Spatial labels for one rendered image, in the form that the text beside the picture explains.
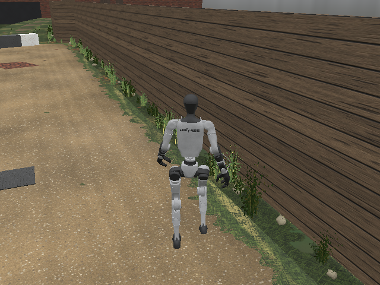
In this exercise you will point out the left robot forearm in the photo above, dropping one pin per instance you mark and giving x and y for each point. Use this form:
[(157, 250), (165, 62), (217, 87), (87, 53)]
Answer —
[(161, 153)]

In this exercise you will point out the right robot forearm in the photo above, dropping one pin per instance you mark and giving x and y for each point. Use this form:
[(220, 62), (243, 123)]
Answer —
[(220, 161)]

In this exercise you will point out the right robot upper arm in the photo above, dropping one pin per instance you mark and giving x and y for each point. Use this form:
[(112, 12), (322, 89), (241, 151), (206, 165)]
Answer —
[(209, 126)]

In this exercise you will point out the robot right foot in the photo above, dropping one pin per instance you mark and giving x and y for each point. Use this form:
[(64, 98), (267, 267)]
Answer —
[(203, 229)]

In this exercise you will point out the robot left hand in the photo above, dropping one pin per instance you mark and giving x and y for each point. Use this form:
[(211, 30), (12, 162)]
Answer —
[(165, 158)]

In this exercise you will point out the left robot upper arm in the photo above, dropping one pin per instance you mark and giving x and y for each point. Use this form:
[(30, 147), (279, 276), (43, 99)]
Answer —
[(172, 124)]

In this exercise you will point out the right robot thigh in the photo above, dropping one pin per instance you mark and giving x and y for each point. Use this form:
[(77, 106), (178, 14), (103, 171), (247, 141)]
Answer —
[(203, 174)]

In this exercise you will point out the robot right hand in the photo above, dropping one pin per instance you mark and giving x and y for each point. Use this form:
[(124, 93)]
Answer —
[(226, 179)]

